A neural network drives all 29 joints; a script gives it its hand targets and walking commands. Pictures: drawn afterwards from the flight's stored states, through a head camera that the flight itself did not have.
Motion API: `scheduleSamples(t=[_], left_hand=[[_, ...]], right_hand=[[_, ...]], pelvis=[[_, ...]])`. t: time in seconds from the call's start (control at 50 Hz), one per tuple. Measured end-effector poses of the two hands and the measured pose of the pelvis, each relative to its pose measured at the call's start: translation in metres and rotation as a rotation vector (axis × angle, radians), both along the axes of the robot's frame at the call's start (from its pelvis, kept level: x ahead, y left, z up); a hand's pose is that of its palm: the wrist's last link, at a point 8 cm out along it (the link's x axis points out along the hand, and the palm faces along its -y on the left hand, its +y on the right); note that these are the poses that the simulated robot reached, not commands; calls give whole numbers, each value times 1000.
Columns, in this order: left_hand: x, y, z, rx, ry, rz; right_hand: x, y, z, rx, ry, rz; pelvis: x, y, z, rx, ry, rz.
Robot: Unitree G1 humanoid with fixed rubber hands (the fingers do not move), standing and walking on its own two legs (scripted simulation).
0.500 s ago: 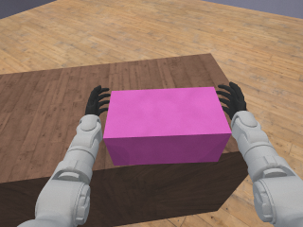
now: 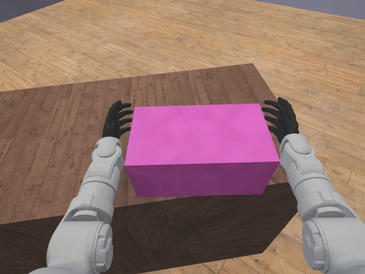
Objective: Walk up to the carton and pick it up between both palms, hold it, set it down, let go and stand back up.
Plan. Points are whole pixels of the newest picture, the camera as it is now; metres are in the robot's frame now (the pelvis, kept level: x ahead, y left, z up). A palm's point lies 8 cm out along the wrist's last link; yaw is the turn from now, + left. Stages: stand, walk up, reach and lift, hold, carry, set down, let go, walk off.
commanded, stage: reach and lift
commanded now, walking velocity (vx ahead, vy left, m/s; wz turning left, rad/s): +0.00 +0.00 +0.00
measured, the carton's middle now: (198, 150) +0.39 -0.02 +0.04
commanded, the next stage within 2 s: hold in 1.78 s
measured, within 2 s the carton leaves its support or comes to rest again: neither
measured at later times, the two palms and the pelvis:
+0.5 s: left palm (100, 128) +0.38 +0.18 +0.15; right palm (290, 135) +0.36 -0.21 +0.12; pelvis +0.01 +0.01 +0.01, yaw -1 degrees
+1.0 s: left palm (91, 129) +0.37 +0.19 +0.17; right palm (291, 128) +0.35 -0.21 +0.15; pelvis +0.01 +0.01 +0.01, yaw +0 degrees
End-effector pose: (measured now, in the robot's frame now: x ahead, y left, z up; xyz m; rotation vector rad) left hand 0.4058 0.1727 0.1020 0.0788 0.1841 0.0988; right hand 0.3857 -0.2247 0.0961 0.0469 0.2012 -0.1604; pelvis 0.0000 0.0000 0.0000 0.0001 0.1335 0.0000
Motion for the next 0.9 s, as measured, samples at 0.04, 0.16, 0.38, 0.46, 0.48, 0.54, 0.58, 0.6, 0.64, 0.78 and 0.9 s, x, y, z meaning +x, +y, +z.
scheduleSamples(t=[0.04,0.16,0.38,0.46,0.48,0.54,0.58,0.6,0.64,0.78,0.9], left_hand=[[-1,0,3,0,-11,0],[-7,2,19,-17,-56,-5],[-17,6,52,-23,-79,-16],[-21,7,51,-24,-53,-11],[-22,8,49,-27,-47,-9],[-25,9,45,-43,-38,-3],[-26,10,44,-48,-41,-1],[-27,10,44,-45,-44,0],[-28,10,45,-38,-48,1],[-30,11,49,-51,-37,8],[-36,14,58,-48,-51,12]], right_hand=[[-1,1,1,-12,-10,3],[-8,3,7,-71,-51,11],[-23,8,25,-65,-74,-2],[-26,9,24,-66,-51,4],[-26,10,23,-69,-46,7],[-28,11,23,-80,-38,12],[-29,11,24,-86,-42,14],[-29,11,26,-90,-45,15],[-29,11,27,-96,-48,18],[-30,11,34,-94,-40,24],[-31,15,45,-89,-53,28]], pelvis=[[1,0,1,0,-9,2],[6,2,5,2,-48,17],[8,9,8,-2,-142,-1],[8,12,8,-5,-159,-10],[8,12,8,-5,-160,-11],[8,13,8,-7,-155,-13],[9,13,8,-7,-148,-11],[9,13,8,-7,-146,-10],[10,13,8,-8,-148,-9],[11,11,8,-10,-158,-10],[10,11,9,-11,-169,-6]])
